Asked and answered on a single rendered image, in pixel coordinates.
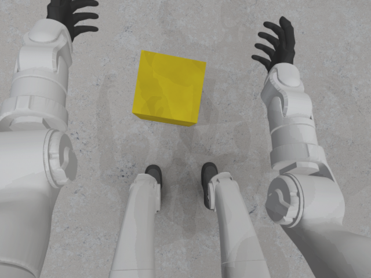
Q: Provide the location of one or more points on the carton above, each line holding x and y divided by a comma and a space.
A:
168, 89

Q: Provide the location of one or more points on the robot left shin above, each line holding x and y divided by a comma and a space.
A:
142, 177

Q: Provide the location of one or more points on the robot right upper arm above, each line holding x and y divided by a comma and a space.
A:
310, 209

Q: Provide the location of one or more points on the left robot foot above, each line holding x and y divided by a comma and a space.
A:
155, 172

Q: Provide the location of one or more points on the robot right forearm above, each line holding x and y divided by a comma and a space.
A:
295, 148

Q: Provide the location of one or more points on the robot right hand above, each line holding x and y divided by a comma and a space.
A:
284, 46

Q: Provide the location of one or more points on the robot left upper arm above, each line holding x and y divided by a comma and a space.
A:
34, 166

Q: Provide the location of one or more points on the robot left hand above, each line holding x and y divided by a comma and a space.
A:
62, 11

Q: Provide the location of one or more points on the robot left forearm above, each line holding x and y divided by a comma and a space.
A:
40, 80

